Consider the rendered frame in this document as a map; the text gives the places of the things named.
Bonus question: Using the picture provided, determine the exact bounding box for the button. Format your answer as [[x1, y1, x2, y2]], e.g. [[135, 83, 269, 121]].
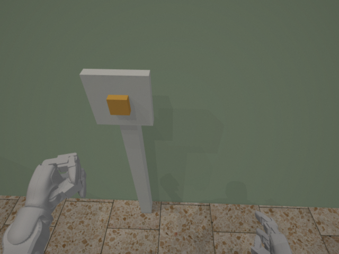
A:
[[106, 95, 131, 115]]

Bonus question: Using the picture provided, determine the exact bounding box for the robot right hand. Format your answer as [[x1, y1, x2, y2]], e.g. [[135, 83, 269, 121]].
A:
[[251, 211, 292, 254]]

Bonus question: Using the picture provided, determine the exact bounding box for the robot left forearm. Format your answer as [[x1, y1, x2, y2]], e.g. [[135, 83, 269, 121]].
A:
[[2, 206, 53, 254]]

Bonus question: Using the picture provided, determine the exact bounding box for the robot left hand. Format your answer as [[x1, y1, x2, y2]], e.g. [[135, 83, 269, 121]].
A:
[[25, 153, 87, 214]]

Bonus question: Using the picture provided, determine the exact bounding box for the panel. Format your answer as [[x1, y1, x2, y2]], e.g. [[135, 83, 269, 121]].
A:
[[79, 69, 154, 214]]

